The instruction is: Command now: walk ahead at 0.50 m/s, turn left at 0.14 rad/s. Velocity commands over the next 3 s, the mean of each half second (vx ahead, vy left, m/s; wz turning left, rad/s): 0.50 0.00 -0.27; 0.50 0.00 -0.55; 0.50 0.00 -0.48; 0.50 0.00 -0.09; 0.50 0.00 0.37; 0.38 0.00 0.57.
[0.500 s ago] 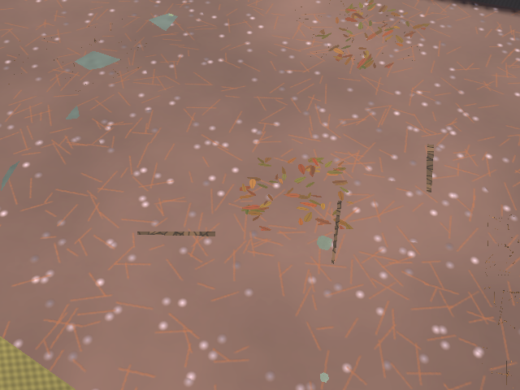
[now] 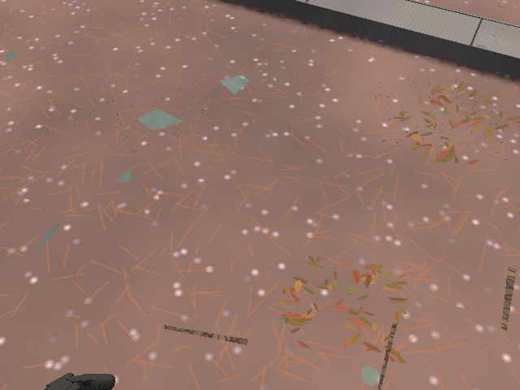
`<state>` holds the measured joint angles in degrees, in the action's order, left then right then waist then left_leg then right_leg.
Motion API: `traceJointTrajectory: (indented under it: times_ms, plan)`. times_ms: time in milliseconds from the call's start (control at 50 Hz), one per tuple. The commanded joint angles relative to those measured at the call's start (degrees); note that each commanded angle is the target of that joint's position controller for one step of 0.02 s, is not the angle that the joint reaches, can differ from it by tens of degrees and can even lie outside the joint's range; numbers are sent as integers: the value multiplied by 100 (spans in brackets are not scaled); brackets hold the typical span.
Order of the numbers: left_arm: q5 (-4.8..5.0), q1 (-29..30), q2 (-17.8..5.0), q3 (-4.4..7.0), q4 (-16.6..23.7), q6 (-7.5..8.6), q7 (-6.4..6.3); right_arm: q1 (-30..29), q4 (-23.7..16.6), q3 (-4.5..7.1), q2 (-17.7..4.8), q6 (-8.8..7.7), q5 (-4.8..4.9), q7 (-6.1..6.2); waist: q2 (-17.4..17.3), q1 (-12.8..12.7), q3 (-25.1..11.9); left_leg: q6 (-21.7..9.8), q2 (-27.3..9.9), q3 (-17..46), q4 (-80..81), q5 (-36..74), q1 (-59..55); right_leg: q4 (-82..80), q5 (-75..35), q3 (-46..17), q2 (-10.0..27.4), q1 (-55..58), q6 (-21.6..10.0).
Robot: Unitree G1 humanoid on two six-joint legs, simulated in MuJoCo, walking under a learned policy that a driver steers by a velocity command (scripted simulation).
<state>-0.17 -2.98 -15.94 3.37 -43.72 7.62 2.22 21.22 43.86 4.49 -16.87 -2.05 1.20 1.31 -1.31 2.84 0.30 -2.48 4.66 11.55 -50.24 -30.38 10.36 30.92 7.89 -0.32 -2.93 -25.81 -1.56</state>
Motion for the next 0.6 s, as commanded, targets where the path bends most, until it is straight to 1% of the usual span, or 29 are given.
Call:
traceJointTrajectory:
  times_ms: [20,40,60,80,100,120,160,180,200,240,280,300,320,340,360,380,400,420,440,460,480,500,520,540,560,600]
  plan:
    - [150,-1394,-742,231,-88,-71,15,-17,-501,67,-775,-182,56,-23,907,-687,-591,62,-404,-170,-2446,315,3512,-1575,2160,-3800,2153,3594,-1308]
    - [69,-1123,-703,184,-2,-122,8,-495,-612,51,-736,-216,-55,-18,429,-626,-261,53,-612,-429,-2223,703,3335,-1643,1484,-3199,1894,2886,-1221]
    - [36,-982,-662,161,14,-156,-4,-736,-707,59,-660,-274,-148,-25,346,-529,-35,62,-768,-487,-1813,973,3208,-1716,838,-2845,1712,2392,-1242]
    - [-4,-955,-615,123,28,-157,-27,-730,-743,53,-561,-310,-176,-41,487,-405,-72,73,-879,-509,-1490,1126,2883,-1776,287,-2570,1520,2119,-1204]
    - [14,-1001,-574,108,10,-160,-42,-694,-761,33,-453,-330,-178,-54,637,-344,-137,116,-891,-580,-1185,1136,2708,-1826,-83,-2383,1388,2023,-1219]
    - [56,-1077,-601,114,-15,-166,-68,-696,-789,5,-355,-339,-181,-64,701,-313,-190,173,-894,-658,-839,1060,2627,-1857,-352,-2229,1348,1964,-1266]
    - [125,-1210,-820,181,-52,-192,-145,-1022,-917,-73,-197,-352,-193,-73,687,-363,-147,308,-836,-824,25,1236,2463,-1957,-642,-1953,1306,1714,-1320]
    - [147,-1253,-919,216,-59,-216,-181,-1226,-964,-117,-120,-364,-189,-88,658,-414,-125,353,-790,-867,458,1567,2267,-1983,-642,-1813,1244,1551,-1277]
    - [160,-1303,-984,239,-63,-244,-207,-1411,-993,-140,-91,-377,-169,-107,645,-472,-99,392,-720,-896,856,1958,2056,-1996,-610,-1695,1176,1395,-1217]
    - [178,-1477,-1020,254,-89,-305,-232,-1715,-1032,-142,-139,-405,-110,-149,664,-590,-63,465,-555,-921,1429,2663,1661,-1963,-575,-1600,1101,1209,-1111]
    - [205,-1720,-985,247,-139,-367,-243,-1974,-1110,-123,-213,-437,-66,-183,674,-670,-40,484,-453,-865,1796,2901,1416,-1807,-407,-1712,1126,1250,-1033]
    - [213,-1799,-975,246,-148,-394,-251,-2046,-1146,-100,-272,-455,-49,-193,686,-662,-38,464,-429,-822,1978,2883,1285,-1700,-239,-1833,1157,1307,-981]
    - [213,-1828,-985,251,-143,-418,-261,-2050,-1162,-68,-344,-475,-35,-197,715,-608,-42,426,-420,-796,2143,2821,1097,-1580,-71,-1968,1190,1342,-918]
    - [212,-1802,-992,258,-124,-439,-271,-1949,-1144,-32,-407,-493,-26,-193,746,-493,-60,365,-427,-804,2317,2783,801,-1419,53,-2059,1186,1316,-837]
    - [201,-1773,-919,240,-97,-451,-279,-1694,-1069,20,-483,-503,-33,-173,744,-323,-135,269,-457,-830,2486,2719,328,-1168,119,-2073,1079,1209,-721]
    - [166,-1724,-758,192,-46,-444,-279,-1237,-971,97,-625,-510,-68,-130,726,-70,-335,122,-628,-761,2590,2557,-397,-653,63,-1963,841,961,-556]
    - [88,-1606,-400,71,96,-409,-261,-386,-879,198,-962,-508,-160,-69,182,339,-957,-235,-1546,75,2592,2169,-1595,838,557,-1501,485,340,-317]
    - [167,-2192,-16,-52,306,-317,-268,95,-744,316,-1459,-396,-222,-70,-1495,159,-1622,-1052,-2839,2202,3008,1255,-2966,2522,2390,-702,-122,-1247,-43]
    - [283,-2186,-528,47,276,-308,-287,138,-644,267,-1119,-367,-163,-113,-1428,191,-1336,-1239,-2979,3086,3345,45,-2747,3529,2549,-711,253,-2068,25]
    - [271,-1782,-840,144,283,-341,-288,-77,-675,157,-738,-378,-127,-117,-853,251,-678,-1040,-2697,2351,3421,86,-2203,3893,2043,-776,464,-2251,29]
    - [220,-1587,-810,162,290,-384,-286,-387,-686,84,-545,-378,-145,-129,-564,127,-355,-878,-2409,1600,3506,739,-1662,3900,1608,-675,614,-2106,70]
    - [172,-1472,-747,174,324,-420,-270,-642,-661,30,-377,-374,-166,-147,-525,4,-110,-823,-2188,1064,3642,1319,-1223,3728,1314,-652,733,-1984,111]
    - [171,-1417,-658,182,371,-466,-237,-799,-625,8,-310,-381,-198,-151,-606,-122,44,-761,-2043,623,3790,1757,-845,3577,1115,-647,866,-1783,133]
    - [185,-1377,-542,164,414,-511,-209,-878,-590,21,-313,-402,-199,-154,-627,-182,108,-735,-1956,283,3936,2061,-598,3473,967,-583,924,-1623,159]
    - [182,-1314,-437,142,470,-542,-187,-879,-548,45,-352,-431,-186,-155,-580,-205,110,-773,-1935,33,4035,2372,-501,3393,808,-528,939,-1580,197]
    - [152,-1118,-355,119,607,-579,-157,-843,-448,103,-487,-467,-172,-140,-400,-228,128,-859,-1975,-372,4153,2878,-472,3025,467,-524,972,-1659,276]
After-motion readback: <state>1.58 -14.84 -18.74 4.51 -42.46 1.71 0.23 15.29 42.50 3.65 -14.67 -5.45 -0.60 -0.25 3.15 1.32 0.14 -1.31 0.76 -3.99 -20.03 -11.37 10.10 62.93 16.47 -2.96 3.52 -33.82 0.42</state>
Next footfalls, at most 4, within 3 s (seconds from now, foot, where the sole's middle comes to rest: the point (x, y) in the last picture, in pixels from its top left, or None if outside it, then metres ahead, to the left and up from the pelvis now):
0.40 left None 0.36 0.12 -0.76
0.90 right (348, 360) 0.54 -0.22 -0.76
1.36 left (325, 248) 0.89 -0.21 -0.76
1.88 right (445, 239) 0.90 -0.58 -0.76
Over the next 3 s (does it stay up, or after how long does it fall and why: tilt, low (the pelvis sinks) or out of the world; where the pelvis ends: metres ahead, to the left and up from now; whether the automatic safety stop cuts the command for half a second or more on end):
stays up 1.34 -0.75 0.01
